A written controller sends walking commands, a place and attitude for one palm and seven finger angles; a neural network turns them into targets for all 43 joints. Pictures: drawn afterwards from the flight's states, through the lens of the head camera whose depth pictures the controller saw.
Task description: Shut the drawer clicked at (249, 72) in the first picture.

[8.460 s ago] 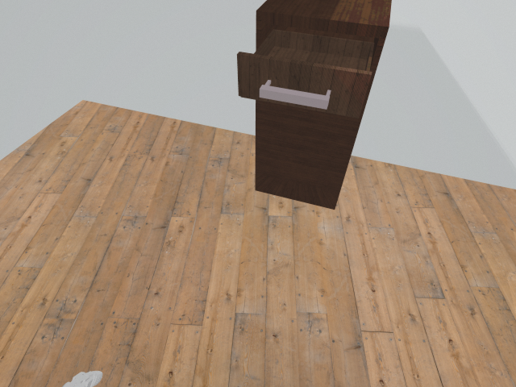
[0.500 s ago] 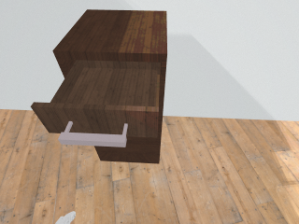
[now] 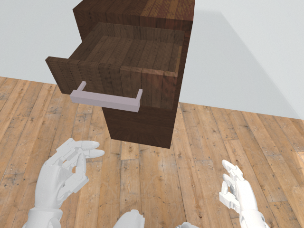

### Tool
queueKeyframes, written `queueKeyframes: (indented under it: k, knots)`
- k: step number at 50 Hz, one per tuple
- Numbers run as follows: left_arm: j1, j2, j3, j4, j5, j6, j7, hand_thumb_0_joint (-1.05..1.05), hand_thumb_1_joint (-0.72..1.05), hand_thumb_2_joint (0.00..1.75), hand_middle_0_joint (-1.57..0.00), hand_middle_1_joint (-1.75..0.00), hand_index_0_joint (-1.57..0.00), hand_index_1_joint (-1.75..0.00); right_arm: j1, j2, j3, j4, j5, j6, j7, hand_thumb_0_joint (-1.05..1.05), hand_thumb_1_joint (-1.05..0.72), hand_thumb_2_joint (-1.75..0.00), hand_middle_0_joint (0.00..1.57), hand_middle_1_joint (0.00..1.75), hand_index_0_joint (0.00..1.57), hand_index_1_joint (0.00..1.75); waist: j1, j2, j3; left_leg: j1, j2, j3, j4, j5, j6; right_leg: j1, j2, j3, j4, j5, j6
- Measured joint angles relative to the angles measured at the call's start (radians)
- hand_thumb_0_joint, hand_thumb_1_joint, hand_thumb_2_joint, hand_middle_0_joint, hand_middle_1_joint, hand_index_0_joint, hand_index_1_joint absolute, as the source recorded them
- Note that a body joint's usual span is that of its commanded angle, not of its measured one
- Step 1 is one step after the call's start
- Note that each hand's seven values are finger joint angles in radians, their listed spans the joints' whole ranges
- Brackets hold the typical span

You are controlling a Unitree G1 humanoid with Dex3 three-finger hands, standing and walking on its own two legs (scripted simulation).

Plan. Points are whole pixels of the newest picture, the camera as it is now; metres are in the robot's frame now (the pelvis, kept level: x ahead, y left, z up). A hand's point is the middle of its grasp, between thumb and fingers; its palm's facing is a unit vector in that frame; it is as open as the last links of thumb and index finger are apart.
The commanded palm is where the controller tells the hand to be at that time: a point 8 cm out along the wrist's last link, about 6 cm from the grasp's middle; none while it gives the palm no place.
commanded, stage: raise the hand and make a fist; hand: left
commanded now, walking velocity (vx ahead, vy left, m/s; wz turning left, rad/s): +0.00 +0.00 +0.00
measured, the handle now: (108, 94) +0.45 +0.19 +0.09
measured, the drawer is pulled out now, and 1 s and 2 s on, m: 0.26 0.26 0.26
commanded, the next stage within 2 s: bring the fist close to the handle in 1.28 s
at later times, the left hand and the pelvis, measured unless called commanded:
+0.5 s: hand (91, 156) +0.24 +0.16 +0.12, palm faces -0.12 -0.99 -0.04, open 3.1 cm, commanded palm +0.22 +0.23 +0.14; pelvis +0.03 +0.02 +0.04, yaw -2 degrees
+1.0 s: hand (73, 129) +0.26 +0.19 +0.19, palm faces -0.02 -1.00 -0.05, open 3.2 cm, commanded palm +0.23 +0.23 +0.18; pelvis +0.04 +0.03 +0.06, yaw -1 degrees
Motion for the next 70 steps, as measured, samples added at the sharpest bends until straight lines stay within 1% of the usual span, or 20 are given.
queueKeyframes:
  k: [2, 5, 8, 10, 13, 15, 18, 20, 24, 28, 33, 39, 43, 46, 50, 57, 60, 64, 67, 70]
  knots:
    - [-0.091, 0.009, -0.038, 0.016, 0.006, 0.051, -0.060, 0.01, 0.91, 0.91, -0.69, -0.83, -0.68, -0.83, 0.014, 0.022, 0.033, 0.021, 0.011, 0.005, -0.010, 0.01, -0.91, -0.90, 0.20, 0.30, 0.20, 0.30, -0.012, 0.011, 0.008, 0.002, 0.002, 0.001, -0.008, 0.010, -0.001, 0.000, 0.003, 0.002, -0.008, 0.010, 0.002]
    - [-0.181, 0.049, -0.066, 0.071, 0.023, 0.222, -0.113, 0.01, 0.91, 0.90, -0.75, -0.89, -0.74, -0.90, 0.060, 0.053, 0.069, 0.032, 0.026, 0.039, -0.020, 0.01, -0.91, -0.90, 0.20, 0.30, 0.20, 0.30, -0.045, 0.007, 0.017, 0.039, 0.006, 0.025, -0.062, 0.032, -0.002, 0.021, 0.007, 0.028, -0.045, 0.031, 0.008]
    - [-0.175, 0.055, -0.036, 0.088, -0.007, 0.384, -0.064, 0.01, 0.90, 0.90, -0.81, -0.96, -0.80, -0.96, 0.119, 0.063, 0.073, 0.033, 0.030, 0.074, -0.029, 0.02, -0.91, -0.90, 0.20, 0.30, 0.21, 0.30, -0.081, -0.003, 0.022, 0.108, 0.009, 0.055, -0.138, 0.053, -0.001, 0.070, 0.012, 0.060, -0.103, 0.056, 0.010]
    - [-0.132, 0.037, 0.014, 0.066, -0.033, 0.420, 0.009, 0.01, 0.90, 0.90, -0.85, -1.00, -0.85, -1.00, 0.156, 0.058, 0.058, 0.041, 0.029, 0.082, -0.033, 0.02, -0.90, -0.90, 0.20, 0.30, 0.21, 0.30, -0.094, -0.009, 0.021, 0.151, 0.012, 0.070, -0.181, 0.060, -0.001, 0.104, 0.017, 0.077, -0.140, 0.068, 0.008]
    - [-0.054, 0.021, 0.085, 0.005, -0.030, 0.371, 0.099, 0.01, 0.90, 0.90, -0.91, -1.07, -0.90, -1.07, 0.202, 0.036, 0.020, 0.060, 0.024, 0.071, -0.027, 0.02, -0.90, -0.90, 0.20, 0.30, 0.20, 0.30, -0.092, -0.017, 0.016, 0.190, 0.014, 0.080, -0.220, 0.063, -0.001, 0.138, 0.022, 0.090, -0.177, 0.075, 0.009]
    - [-0.007, 0.032, 0.115, -0.031, -0.009, 0.306, 0.114, 0.02, 0.90, 0.90, -0.95, -1.11, -0.94, -1.11, 0.219, 0.012, -0.003, 0.075, 0.018, 0.055, -0.019, 0.02, -0.91, -0.90, 0.20, 0.30, 0.20, 0.30, -0.085, -0.019, 0.011, 0.198, 0.012, 0.079, -0.229, 0.061, 0.001, 0.148, 0.021, 0.090, -0.188, 0.074, 0.011]
    - [0.043, 0.045, 0.113, -0.060, -0.007, 0.231, 0.068, 0.01, 0.91, 0.90, -1.01, -1.17, -1.00, -1.18, 0.217, -0.031, -0.026, 0.090, 0.018, 0.025, -0.009, 0.02, -0.91, -0.90, 0.20, 0.30, 0.20, 0.30, -0.078, -0.005, 0.014, 0.199, 0.005, 0.068, -0.226, 0.055, 0.008, 0.160, 0.015, 0.079, -0.197, 0.069, 0.020]
    - [0.058, 0.041, 0.082, -0.062, -0.020, 0.220, 0.013, 0.01, 0.91, 0.90, -1.05, -1.22, -1.04, -1.22, 0.201, -0.053, -0.035, 0.093, 0.026, 0.002, -0.013, 0.02, -0.91, -0.90, 0.20, 0.30, 0.20, 0.30, -0.073, 0.006, 0.021, 0.203, 0.001, 0.062, -0.228, 0.054, 0.013, 0.170, 0.012, 0.074, -0.206, 0.069, 0.027]
    - [0.053, 0.032, 0.013, -0.064, -0.021, 0.260, -0.040, 0.01, 0.91, 0.90, -1.13, -1.31, -1.12, -1.31, 0.155, -0.058, -0.040, 0.086, 0.031, -0.041, -0.031, 0.02, -0.91, -0.90, 0.20, 0.30, 0.20, 0.30, -0.063, 0.008, 0.024, 0.227, -0.008, 0.062, -0.251, 0.058, 0.023, 0.197, 0.005, 0.075, -0.233, 0.076, 0.035]
    - [0.030, 0.033, 0.007, -0.103, 0.000, 0.290, 0.009, 0.01, 0.90, 0.90, -1.21, -1.39, -1.21, -1.40, 0.116, -0.026, -0.027, 0.061, 0.024, -0.058, -0.030, 0.02, -0.91, -0.90, 0.20, 0.30, 0.20, 0.30, -0.054, -0.007, 0.016, 0.268, -0.015, 0.068, -0.282, 0.062, 0.027, 0.234, -0.001, 0.082, -0.258, 0.078, 0.039]
    - [0.003, 0.018, 0.036, -0.163, 0.002, 0.327, 0.043, 0.01, 0.90, 0.90, -1.31, -1.49, -1.30, -1.50, 0.089, 0.007, 0.006, 0.031, 0.020, -0.046, -0.007, 0.02, -0.91, -0.90, 0.20, 0.30, 0.20, 0.30, -0.037, -0.005, 0.001, 0.322, -0.023, 0.066, -0.312, 0.062, 0.032, 0.292, -0.005, 0.082, -0.292, 0.080, 0.046]
    - [0.006, 0.009, -0.019, -0.210, 0.017, 0.455, -0.002, 0.01, 0.90, 0.90, -1.37, -1.56, -1.36, -1.57, 0.076, 0.020, 0.041, 0.015, 0.023, -0.019, -0.002, 0.01, -0.91, -0.90, 0.20, 0.30, 0.20, 0.30, -0.017, 0.012, 0.012, 0.378, -0.032, 0.064, -0.351, 0.073, 0.041, 0.352, -0.011, 0.082, -0.337, 0.094, 0.057]
    - [0.004, 0.028, -0.021, -0.233, 0.021, 0.503, 0.012, 0.01, 0.90, 0.90, -1.39, -1.58, -1.38, -1.59, 0.080, 0.029, 0.054, 0.022, 0.019, -0.004, -0.007, 0.01, -0.91, -0.90, 0.20, 0.30, 0.20, 0.30, -0.011, 0.007, 0.028, 0.404, -0.036, 0.067, -0.378, 0.087, 0.042, 0.375, -0.014, 0.085, -0.359, 0.107, 0.059]
    - [-0.008, 0.040, 0.014, -0.255, 0.015, 0.497, 0.036, 0.01, 0.90, 0.90, -1.40, -1.59, -1.39, -1.59, 0.092, 0.031, 0.057, 0.037, 0.018, -0.004, -0.006, 0.01, -0.91, -0.90, 0.20, 0.30, 0.20, 0.30, -0.009, 0.002, 0.032, 0.420, -0.036, 0.066, -0.394, 0.096, 0.041, 0.390, -0.014, 0.085, -0.375, 0.115, 0.058]
    - [-0.036, 0.020, 0.043, -0.246, 0.000, 0.486, 0.032, 0.01, 0.90, 0.90, -1.40, -1.60, -1.39, -1.60, 0.106, 0.020, 0.057, 0.065, 0.023, -0.005, -0.003, 0.01, -0.91, -0.90, 0.20, 0.30, 0.20, 0.30, -0.015, 0.007, 0.034, 0.433, -0.036, 0.062, -0.406, 0.103, 0.040, 0.408, -0.012, 0.081, -0.392, 0.124, 0.058]
    - [-0.034, 0.005, -0.032, -0.218, 0.029, 0.547, 0.020, 0.01, 0.90, 0.90, -1.40, -1.60, -1.40, -1.60, 0.119, 0.000, 0.039, 0.073, 0.026, 0.001, -0.013, 0.02, -0.91, -0.90, 0.20, 0.30, 0.20, 0.30, -0.035, 0.009, 0.049, 0.448, -0.037, 0.071, -0.431, 0.122, 0.040, 0.412, -0.014, 0.090, -0.402, 0.138, 0.057]
    - [-0.026, 0.027, -0.021, -0.219, 0.033, 0.531, 0.049, 0.01, 0.90, 0.90, -1.40, -1.60, -1.40, -1.60, 0.124, 0.003, 0.034, 0.074, 0.021, -0.001, -0.016, 0.02, -0.91, -0.90, 0.20, 0.30, 0.20, 0.30, -0.041, 0.000, 0.051, 0.455, -0.034, 0.077, -0.442, 0.128, 0.035, 0.412, -0.011, 0.097, -0.402, 0.140, 0.052]
    - [-0.044, 0.037, 0.043, -0.201, 0.014, 0.485, 0.077, 0.01, 0.90, 0.90, -1.40, -1.60, -1.40, -1.60, 0.127, 0.005, 0.032, 0.086, 0.022, -0.010, -0.013, 0.02, -0.91, -0.90, 0.20, 0.30, 0.20, 0.30, -0.041, -0.003, 0.052, 0.460, -0.027, 0.074, -0.444, 0.131, 0.026, 0.417, -0.004, 0.094, -0.407, 0.143, 0.043]
    - [-0.061, 0.031, 0.071, -0.178, -0.001, 0.470, 0.063, 0.01, 0.90, 0.90, -1.40, -1.60, -1.40, -1.60, 0.128, -0.003, 0.032, 0.096, 0.026, -0.019, -0.013, 0.02, -0.91, -0.90, 0.20, 0.30, 0.20, 0.30, -0.038, 0.006, 0.051, 0.461, -0.023, 0.067, -0.444, 0.132, 0.022, 0.424, 0.001, 0.087, -0.413, 0.145, 0.038]
    - [-0.064, 0.023, 0.060, -0.160, -0.007, 0.478, 0.030, 0.01, 0.90, 0.90, -1.40, -1.60, -1.40, -1.60, 0.124, -0.011, 0.030, 0.102, 0.028, -0.028, -0.016, 0.02, -0.91, -0.90, 0.20, 0.30, 0.20, 0.30, -0.035, 0.018, 0.051, 0.464, -0.020, 0.062, -0.447, 0.134, 0.019, 0.430, 0.004, 0.082, -0.421, 0.148, 0.035]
